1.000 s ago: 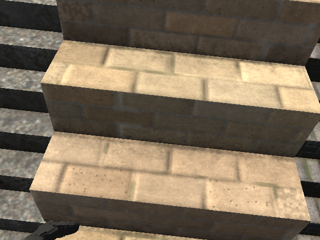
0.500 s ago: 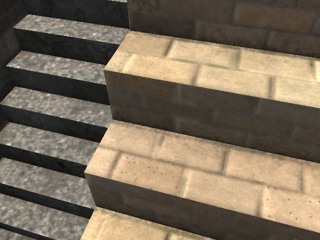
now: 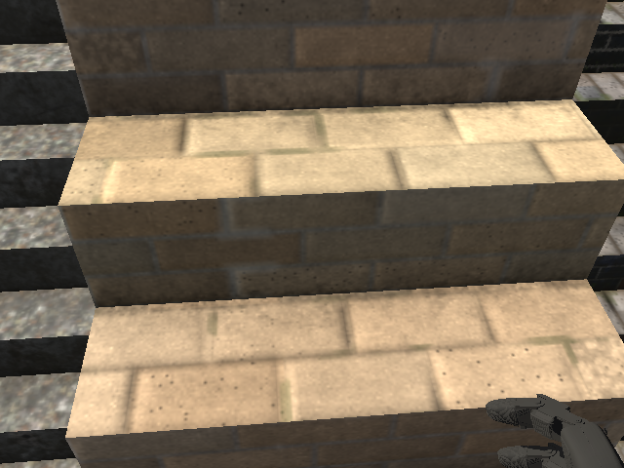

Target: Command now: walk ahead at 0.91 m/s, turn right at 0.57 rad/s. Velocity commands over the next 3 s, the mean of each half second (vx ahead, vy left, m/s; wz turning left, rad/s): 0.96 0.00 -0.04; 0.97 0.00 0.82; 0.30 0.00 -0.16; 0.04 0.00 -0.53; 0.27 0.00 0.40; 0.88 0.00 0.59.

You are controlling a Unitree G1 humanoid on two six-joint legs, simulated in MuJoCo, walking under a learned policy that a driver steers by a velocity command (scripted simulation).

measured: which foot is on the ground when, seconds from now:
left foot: up 0.00-0.18, down 0.20-0.74, up 0.76-1.00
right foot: down 0.00-0.20, up 0.22-0.58, down 0.60-0.66, up 0.68-0.74, down 0.76-1.00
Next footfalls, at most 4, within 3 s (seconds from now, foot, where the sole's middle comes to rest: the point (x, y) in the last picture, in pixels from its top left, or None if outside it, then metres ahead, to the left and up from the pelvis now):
0.20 left None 0.07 0.10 -0.69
0.60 right None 0.15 -0.13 -0.49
0.76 right None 0.11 -0.18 -0.69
1.06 left None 0.13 -0.06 -0.64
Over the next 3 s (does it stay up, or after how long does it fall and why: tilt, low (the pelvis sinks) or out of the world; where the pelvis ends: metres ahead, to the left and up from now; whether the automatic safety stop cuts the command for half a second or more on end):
stays up -0.60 -0.13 -0.57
